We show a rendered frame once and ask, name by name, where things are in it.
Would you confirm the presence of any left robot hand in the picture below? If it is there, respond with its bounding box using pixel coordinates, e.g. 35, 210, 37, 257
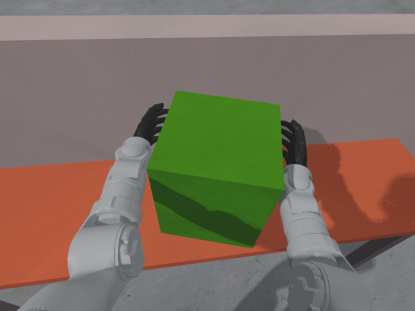
133, 103, 169, 146

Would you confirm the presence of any carton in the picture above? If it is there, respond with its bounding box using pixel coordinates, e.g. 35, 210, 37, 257
147, 91, 285, 248

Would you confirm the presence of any right robot forearm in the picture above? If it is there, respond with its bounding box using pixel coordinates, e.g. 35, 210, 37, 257
278, 164, 357, 274

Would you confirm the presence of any right robot hand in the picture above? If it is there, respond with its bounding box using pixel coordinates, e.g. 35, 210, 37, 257
281, 120, 307, 168

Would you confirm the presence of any left robot forearm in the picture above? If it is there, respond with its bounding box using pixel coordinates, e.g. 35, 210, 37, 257
67, 137, 151, 275

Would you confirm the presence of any table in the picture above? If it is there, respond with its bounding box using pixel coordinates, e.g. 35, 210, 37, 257
0, 138, 415, 311

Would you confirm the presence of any robot left upper arm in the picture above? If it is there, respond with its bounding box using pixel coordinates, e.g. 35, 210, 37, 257
17, 223, 145, 311

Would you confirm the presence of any robot right upper arm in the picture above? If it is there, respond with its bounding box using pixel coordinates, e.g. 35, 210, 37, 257
287, 260, 372, 311

